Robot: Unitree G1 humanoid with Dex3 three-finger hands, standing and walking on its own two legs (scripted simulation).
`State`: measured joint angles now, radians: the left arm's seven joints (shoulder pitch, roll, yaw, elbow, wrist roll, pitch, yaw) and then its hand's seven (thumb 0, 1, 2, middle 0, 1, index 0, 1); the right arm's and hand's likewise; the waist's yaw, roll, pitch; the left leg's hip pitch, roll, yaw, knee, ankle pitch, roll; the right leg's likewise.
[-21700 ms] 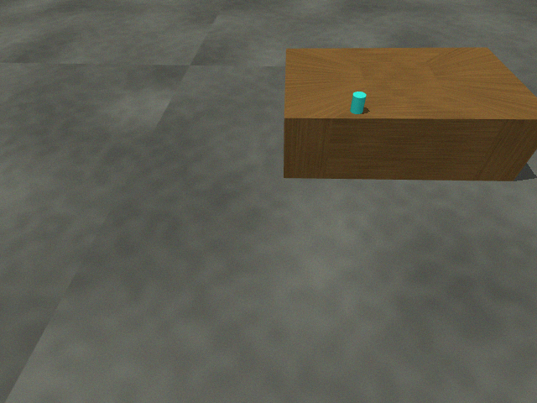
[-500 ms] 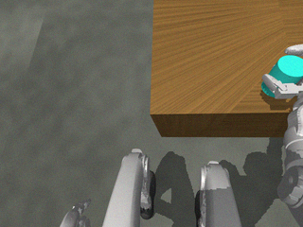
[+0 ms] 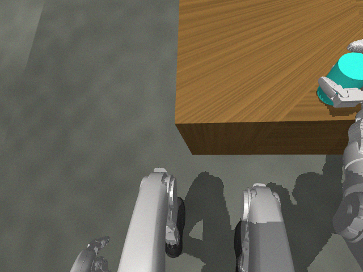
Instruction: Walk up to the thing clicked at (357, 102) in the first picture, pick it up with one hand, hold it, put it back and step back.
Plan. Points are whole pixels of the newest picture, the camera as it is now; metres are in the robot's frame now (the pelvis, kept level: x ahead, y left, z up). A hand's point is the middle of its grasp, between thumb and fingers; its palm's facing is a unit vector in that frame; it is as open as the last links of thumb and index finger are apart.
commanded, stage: lower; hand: right
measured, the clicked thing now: (343, 80) +0.50 -0.24 -0.02
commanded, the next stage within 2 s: loosen in 0.30 s
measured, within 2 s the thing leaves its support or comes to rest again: rests again in 0.06 s
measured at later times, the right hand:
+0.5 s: hand (351, 75) +0.51 -0.25 -0.02, palm faces +0.30 +0.95 -0.02, open 9.4 cm
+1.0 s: hand (353, 75) +0.51 -0.25 -0.02, palm faces +0.31 +0.95 -0.02, open 14.6 cm
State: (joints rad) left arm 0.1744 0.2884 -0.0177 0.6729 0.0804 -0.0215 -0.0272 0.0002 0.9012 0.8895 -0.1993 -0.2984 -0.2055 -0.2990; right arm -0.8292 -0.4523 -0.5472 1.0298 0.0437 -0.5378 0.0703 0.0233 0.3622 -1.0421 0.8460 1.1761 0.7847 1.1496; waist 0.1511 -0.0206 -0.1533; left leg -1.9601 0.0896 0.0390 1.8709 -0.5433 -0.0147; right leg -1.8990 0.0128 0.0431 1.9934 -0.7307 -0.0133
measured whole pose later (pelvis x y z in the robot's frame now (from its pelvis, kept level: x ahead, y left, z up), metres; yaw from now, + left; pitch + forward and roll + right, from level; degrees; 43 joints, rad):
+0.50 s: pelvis -0.01 +0.00 -0.02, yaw +0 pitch +36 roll +4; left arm 0.19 0.30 -0.02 0.66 0.07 0.00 -0.03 0.00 0.91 0.88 -0.20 -0.30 -0.21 -0.29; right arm -0.87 -0.47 -0.53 1.02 0.04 -0.53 0.06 0.02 0.37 -1.04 0.86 1.15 0.80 1.12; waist 0.15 -0.01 -0.14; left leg -2.02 0.10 0.03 1.93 -0.54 -0.02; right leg -1.96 0.02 0.04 2.05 -0.73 -0.02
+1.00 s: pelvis -0.01 +0.00 -0.02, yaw +0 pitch +36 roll +4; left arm 0.20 0.31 -0.02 0.66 0.06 0.00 -0.03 0.00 0.90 0.89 -0.20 -0.30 -0.21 -0.30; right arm -0.88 -0.49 -0.53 1.03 0.05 -0.50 0.07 -0.01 0.41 -0.17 0.49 0.33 0.48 0.32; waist 0.15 -0.02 -0.14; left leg -2.03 0.10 0.04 1.93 -0.53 -0.01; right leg -1.97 0.02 0.05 2.06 -0.72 -0.01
